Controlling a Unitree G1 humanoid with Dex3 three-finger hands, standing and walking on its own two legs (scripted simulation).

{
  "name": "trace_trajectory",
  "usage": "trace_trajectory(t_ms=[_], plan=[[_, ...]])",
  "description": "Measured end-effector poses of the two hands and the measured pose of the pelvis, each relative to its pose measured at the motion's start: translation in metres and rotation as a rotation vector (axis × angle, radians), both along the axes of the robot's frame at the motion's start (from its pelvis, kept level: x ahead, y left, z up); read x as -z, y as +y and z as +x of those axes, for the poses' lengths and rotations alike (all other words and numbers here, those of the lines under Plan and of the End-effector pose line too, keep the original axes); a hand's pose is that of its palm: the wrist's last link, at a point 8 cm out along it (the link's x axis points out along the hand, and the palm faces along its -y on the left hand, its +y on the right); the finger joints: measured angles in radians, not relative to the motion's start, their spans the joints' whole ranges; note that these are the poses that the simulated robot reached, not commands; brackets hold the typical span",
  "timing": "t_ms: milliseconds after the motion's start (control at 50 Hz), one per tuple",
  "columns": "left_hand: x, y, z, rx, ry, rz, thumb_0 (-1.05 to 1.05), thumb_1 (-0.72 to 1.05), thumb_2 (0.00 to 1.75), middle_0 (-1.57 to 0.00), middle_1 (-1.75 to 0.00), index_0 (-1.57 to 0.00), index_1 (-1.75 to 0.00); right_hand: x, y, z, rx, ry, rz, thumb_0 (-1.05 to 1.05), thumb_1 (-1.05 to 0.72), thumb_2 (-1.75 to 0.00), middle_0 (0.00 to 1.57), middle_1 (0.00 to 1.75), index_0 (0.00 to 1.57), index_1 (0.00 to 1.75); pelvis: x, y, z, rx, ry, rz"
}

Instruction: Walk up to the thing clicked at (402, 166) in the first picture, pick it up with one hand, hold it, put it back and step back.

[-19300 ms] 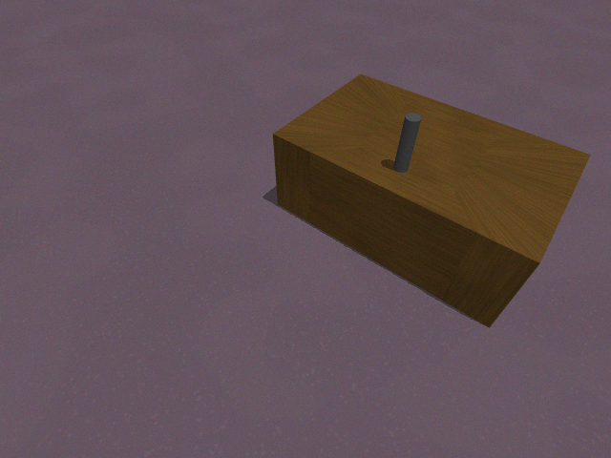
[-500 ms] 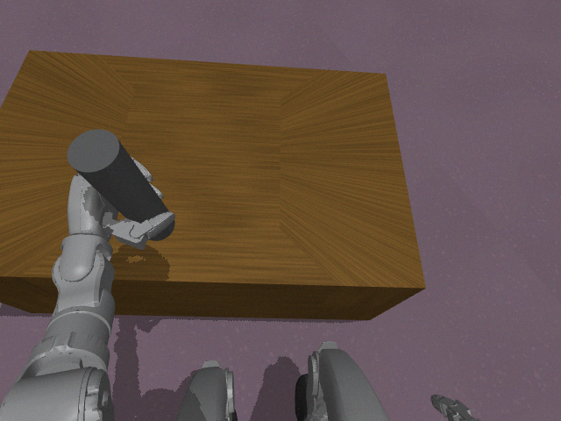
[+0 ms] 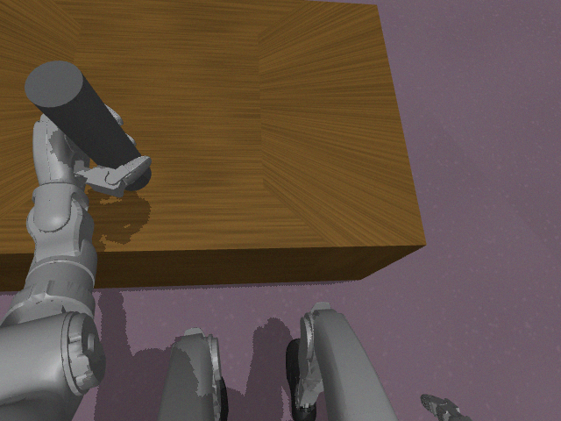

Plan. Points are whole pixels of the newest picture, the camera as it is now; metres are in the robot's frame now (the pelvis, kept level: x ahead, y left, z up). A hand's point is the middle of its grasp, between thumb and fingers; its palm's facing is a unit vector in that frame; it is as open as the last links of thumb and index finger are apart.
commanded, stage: crouch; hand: left
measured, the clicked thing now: (103, 140) +0.48 +0.18 +0.04
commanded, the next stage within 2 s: lower in 0.10 s
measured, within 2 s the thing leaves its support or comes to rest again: neither
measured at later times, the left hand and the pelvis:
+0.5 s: hand (126, 157) +0.51 +0.18 -0.05, palm faces +0.06 -1.00 -0.02, open 8.5 cm; pelvis +0.00 +0.00 -0.04, yaw +0 degrees
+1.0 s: hand (135, 171) +0.51 +0.18 -0.10, palm faces +0.05 -1.00 -0.03, open 8.5 cm; pelvis -0.02 +0.00 -0.10, yaw +0 degrees
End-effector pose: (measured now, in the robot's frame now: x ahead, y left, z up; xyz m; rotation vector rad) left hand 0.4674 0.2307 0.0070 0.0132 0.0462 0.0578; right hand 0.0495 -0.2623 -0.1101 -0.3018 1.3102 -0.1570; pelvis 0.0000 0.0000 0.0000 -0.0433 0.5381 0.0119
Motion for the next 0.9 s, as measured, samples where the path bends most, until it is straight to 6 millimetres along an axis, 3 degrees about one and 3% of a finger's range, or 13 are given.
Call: trace_trajectory(t_ms=[340, 640, 900], plan=[[0.028, -0.001, 0.015, -0.010, 0.017, -0.001, -0.06, -0.41, 1.07, -0.89, -1.25, -0.96, -1.30, 0.022, 0.002, 0.003, -0.018, 0.021, 0.005, 0.01, -0.92, -0.90, 0.20, 0.30, 0.21, 0.30, 0.020, 0.001, 0.001, -0.002, 0.048, -0.004], [0.081, 0.000, 0.015, -0.001, 0.000, 0.013, -0.06, -0.41, 1.07, -0.88, -1.26, -0.95, -1.31, 0.066, -0.002, -0.010, -0.038, 0.055, -0.003, 0.01, -0.92, -0.91, 0.20, 0.30, 0.21, 0.30, 0.067, 0.001, -0.010, -0.002, 0.088, -0.006], [0.101, 0.000, 0.018, 0.006, 0.009, 0.017, -0.06, -0.41, 1.07, -0.88, -1.26, -0.95, -1.31, 0.090, 0.002, -0.022, -0.036, 0.068, -0.002, 0.01, -0.92, -0.91, 0.20, 0.30, 0.21, 0.30, 0.090, 0.002, -0.020, -0.005, 0.098, -0.006]])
